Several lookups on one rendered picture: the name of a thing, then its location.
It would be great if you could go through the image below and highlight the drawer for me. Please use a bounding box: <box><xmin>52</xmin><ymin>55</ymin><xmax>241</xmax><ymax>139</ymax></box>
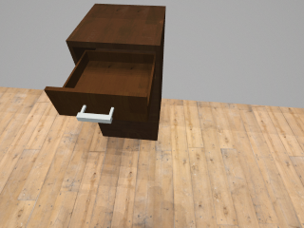
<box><xmin>44</xmin><ymin>49</ymin><xmax>156</xmax><ymax>123</ymax></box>

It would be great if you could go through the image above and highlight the cabinet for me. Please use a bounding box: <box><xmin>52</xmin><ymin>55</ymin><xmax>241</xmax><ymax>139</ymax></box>
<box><xmin>66</xmin><ymin>3</ymin><xmax>166</xmax><ymax>141</ymax></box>

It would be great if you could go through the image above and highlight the handle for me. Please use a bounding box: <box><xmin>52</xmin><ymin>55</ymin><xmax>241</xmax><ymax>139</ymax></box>
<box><xmin>76</xmin><ymin>104</ymin><xmax>114</xmax><ymax>124</ymax></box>

